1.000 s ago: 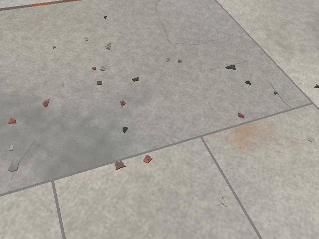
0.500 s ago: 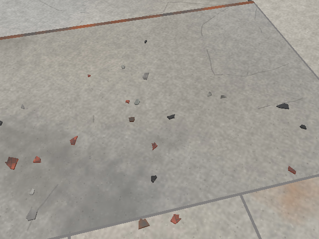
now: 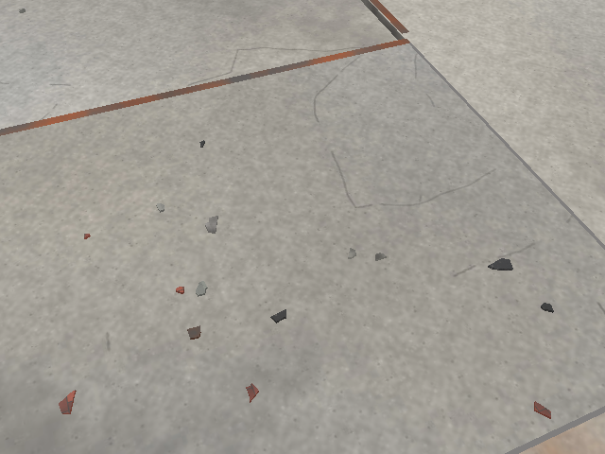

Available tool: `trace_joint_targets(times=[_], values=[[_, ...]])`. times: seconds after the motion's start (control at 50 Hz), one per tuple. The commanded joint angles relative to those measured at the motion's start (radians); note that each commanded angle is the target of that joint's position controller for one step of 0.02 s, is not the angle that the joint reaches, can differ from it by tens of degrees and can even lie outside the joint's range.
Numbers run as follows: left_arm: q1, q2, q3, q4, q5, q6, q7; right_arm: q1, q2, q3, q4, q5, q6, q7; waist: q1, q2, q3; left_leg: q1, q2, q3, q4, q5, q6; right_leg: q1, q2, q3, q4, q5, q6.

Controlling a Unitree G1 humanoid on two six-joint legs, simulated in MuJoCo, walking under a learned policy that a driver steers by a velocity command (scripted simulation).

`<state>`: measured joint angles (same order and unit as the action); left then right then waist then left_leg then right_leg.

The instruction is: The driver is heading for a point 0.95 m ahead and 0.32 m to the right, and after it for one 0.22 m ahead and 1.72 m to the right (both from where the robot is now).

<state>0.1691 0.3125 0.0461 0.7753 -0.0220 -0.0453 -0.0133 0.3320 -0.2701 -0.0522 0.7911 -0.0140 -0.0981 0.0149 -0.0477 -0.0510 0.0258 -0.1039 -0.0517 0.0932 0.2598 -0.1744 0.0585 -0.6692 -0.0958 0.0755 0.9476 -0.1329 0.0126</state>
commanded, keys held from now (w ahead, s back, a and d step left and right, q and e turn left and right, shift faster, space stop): w+e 0.76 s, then w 0.24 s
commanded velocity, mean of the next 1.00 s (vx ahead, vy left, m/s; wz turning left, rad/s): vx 0.50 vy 0.00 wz -0.47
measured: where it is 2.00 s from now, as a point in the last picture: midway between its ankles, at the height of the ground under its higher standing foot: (436, 293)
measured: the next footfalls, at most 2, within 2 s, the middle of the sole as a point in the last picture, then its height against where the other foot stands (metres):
right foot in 0.26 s outside the picture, level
left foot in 0.74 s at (311, 390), level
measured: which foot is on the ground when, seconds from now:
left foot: down 0.00-0.26, up 0.28-0.72, down 0.74-1.00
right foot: up 0.00-0.24, down 0.26-0.74, up 0.76-1.00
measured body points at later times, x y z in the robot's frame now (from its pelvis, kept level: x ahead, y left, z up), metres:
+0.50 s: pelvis +0.28 -0.08 +0.00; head +0.32 -0.10 +0.45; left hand +0.43 +0.17 -0.11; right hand +0.39 -0.39 -0.10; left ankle +0.41 +0.08 -0.68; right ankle +0.27 -0.15 -0.75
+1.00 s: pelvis +0.56 -0.12 +0.00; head +0.59 -0.13 +0.45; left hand +0.84 +0.01 -0.10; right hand +0.45 -0.39 -0.12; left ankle +0.60 -0.02 -0.75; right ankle +0.55 -0.30 -0.69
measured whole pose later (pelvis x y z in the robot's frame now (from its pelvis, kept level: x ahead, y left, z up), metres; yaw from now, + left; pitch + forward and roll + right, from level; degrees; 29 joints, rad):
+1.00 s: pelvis +0.56 -0.12 +0.00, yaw -30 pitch +1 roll +1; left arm 0.19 0.30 0.06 0.66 -0.01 -0.04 0.00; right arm 0.34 -0.27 -0.06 0.81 0.00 -0.10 0.02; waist -0.06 -0.04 0.02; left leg -0.14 -0.03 0.04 0.31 -0.19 0.03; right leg -0.60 -0.07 0.06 0.92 -0.25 0.00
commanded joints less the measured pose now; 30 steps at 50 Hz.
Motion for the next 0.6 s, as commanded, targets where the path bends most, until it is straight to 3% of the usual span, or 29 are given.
trace_joint_targets(times=[0.02,0.1,0.16,0.2,0.22,0.24,0.26,0.28,0.3,0.32,0.34,0.36,0.4,0.44,0.48,0.54,0.6], values=[[-0.021,0.036,0.007,-0.056,0.003,-0.009,-0.009,-0.072,-0.154,-0.037,-0.061,0.001,-0.02,-0.013,0.019,0.107,0.016,-0.023,0.261,-0.074,-0.153,0.221,0.13,0.014,-0.009,0.006,-0.151,0.182,0.004],[-0.143,0.016,-0.002,-0.107,0.004,-0.014,-0.029,-0.011,-0.176,-0.044,-0.018,0.012,-0.006,-0.02,-0.033,0.087,0.054,0.069,0.29,-0.007,-0.14,0.235,0.11,0.008,0.007,-0.047,-0.295,0.234,-0.02],[-0.186,0.026,0.002,-0.149,0.004,-0.012,-0.046,0.006,-0.19,-0.053,0.004,0.025,0.019,-0.025,-0.033,0.094,0.065,0.189,0.327,0.017,-0.07,0.344,0.09,-0.03,0.022,-0.08,-0.341,0.12,-0.057],[-0.152,0.05,0.016,-0.162,0.006,-0.009,-0.054,-0.016,-0.216,-0.061,0.0,0.029,0.036,-0.034,0.004,0.125,0.022,0.229,0.331,0.048,0.045,0.651,0.066,0.052,0.071,-0.137,-0.345,0.013,-0.093],[-0.083,0.075,0.031,-0.153,0.006,-0.005,-0.054,-0.026,-0.228,-0.065,-0.005,0.03,0.045,-0.041,0.046,0.143,-0.03,0.23,0.323,0.066,0.157,0.82,0.051,0.151,0.11,-0.168,-0.339,-0.032,-0.115],[0.06,0.115,0.058,-0.12,0.003,-0.003,-0.048,-0.042,-0.227,-0.063,-0.011,0.03,0.056,-0.048,0.127,0.13,-0.107,0.177,0.29,0.097,0.347,0.879,0.023,0.343,0.155,-0.184,-0.385,-0.003,-0.147],[0.234,0.187,0.092,-0.081,-0.001,0.005,-0.031,-0.032,-0.203,-0.051,-0.027,0.019,0.053,-0.055,0.203,0.064,-0.203,-0.034,0.249,0.101,0.621,0.676,-0.017,0.649,0.105,-0.055,-0.403,0.027,-0.198],[0.247,0.304,0.113,-0.082,-0.01,0.006,-0.018,0.078,-0.053,-0.003,-0.079,-0.018,0.025,-0.035,0.097,-0.215,-0.293,-0.51,0.05,0.055,0.998,-0.257,-0.091,1.026,-0.166,0.489,-0.452,-0.07,-0.39],[0.277,0.237,0.092,-0.107,-0.006,-0.004,-0.019,0.004,-0.11,-0.004,-0.085,0.013,-0.017,-0.018,0.16,-0.129,-0.437,-0.653,-0.002,-0.178,1.145,-0.424,-0.087,1.12,-0.243,0.787,-0.62,-0.227,-0.456],[0.243,0.181,0.077,-0.102,0.004,-0.013,-0.018,-0.101,-0.168,-0.02,-0.114,0.054,-0.041,-0.006,0.182,-0.072,-0.292,-0.738,0.06,-0.205,1.138,-0.334,-0.062,1.034,-0.213,0.636,-0.647,-0.188,-0.393],[0.186,0.154,0.07,-0.108,0.003,-0.018,-0.015,-0.137,-0.159,-0.013,-0.127,0.049,-0.053,-0.008,0.146,0.005,-0.195,-0.718,0.104,-0.194,1.055,-0.245,-0.048,0.888,-0.168,0.51,-0.646,-0.109,-0.354],[0.118,0.123,0.06,-0.122,0.003,-0.018,-0.014,-0.151,-0.158,-0.017,-0.123,0.021,-0.055,-0.016,0.103,0.05,-0.123,-0.659,0.135,-0.186,0.961,-0.198,-0.054,0.737,-0.13,0.415,-0.656,0.008,-0.327],[0.06,0.098,0.049,-0.15,0.019,-0.018,-0.007,-0.124,-0.163,-0.027,-0.124,0.002,-0.034,-0.018,0.045,0.018,-0.087,-0.537,0.158,-0.189,0.876,-0.152,-0.073,0.573,-0.085,0.335,-0.699,0.156,-0.323],[0.063,0.112,0.054,-0.147,0.013,-0.02,0.003,-0.111,-0.133,-0.022,-0.124,-0.004,-0.014,-0.018,0.029,0.019,-0.068,-0.509,0.156,-0.164,0.789,-0.126,-0.104,0.488,-0.066,0.272,-0.718,0.24,-0.327],[0.087,0.14,0.063,-0.137,0.008,-0.019,0.016,-0.173,-0.106,-0.011,-0.145,-0.007,-0.005,-0.021,0.044,0.019,-0.039,-0.507,0.139,-0.146,0.656,-0.022,-0.13,0.431,-0.034,0.216,-0.728,0.257,-0.309],[0.128,0.149,0.067,-0.12,0.0,-0.009,0.028,-0.29,-0.076,0.002,-0.17,-0.001,-0.009,-0.014,0.092,-0.01,-0.026,-0.43,0.09,-0.138,0.413,0.199,-0.138,0.388,0.024,0.168,-0.709,0.166,-0.25],[0.183,0.152,0.068,-0.097,-0.006,0.001,0.032,-0.368,-0.091,-0.002,-0.193,0.017,-0.019,-0.002,0.125,-0.026,-0.024,-0.38,0.055,-0.151,0.296,0.266,-0.132,0.418,0.007,0.224,-0.677,0.081,-0.229]])
Velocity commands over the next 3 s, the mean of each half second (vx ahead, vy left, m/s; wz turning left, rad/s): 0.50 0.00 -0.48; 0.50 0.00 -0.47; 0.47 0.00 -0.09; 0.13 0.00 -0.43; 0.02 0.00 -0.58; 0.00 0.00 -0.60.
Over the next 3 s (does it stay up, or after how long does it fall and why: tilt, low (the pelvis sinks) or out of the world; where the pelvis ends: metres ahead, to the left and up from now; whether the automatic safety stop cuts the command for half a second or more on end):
stays up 0.82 -0.39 -0.02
